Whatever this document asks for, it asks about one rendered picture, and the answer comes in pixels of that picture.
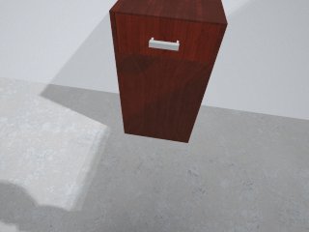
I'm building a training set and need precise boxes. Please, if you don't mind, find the drawer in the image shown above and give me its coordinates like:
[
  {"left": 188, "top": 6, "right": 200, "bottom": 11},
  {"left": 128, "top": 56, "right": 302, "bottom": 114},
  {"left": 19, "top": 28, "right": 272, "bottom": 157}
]
[{"left": 115, "top": 14, "right": 221, "bottom": 63}]

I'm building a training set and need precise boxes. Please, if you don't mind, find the cabinet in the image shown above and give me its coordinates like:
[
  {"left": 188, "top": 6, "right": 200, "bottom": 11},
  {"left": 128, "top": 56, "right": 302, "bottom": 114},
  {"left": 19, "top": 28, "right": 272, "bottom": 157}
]
[{"left": 109, "top": 0, "right": 228, "bottom": 143}]

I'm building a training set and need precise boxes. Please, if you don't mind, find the handle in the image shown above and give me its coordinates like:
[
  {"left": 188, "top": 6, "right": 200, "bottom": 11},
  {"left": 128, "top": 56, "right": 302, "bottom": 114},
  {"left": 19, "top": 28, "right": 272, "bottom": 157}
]
[{"left": 149, "top": 38, "right": 180, "bottom": 51}]

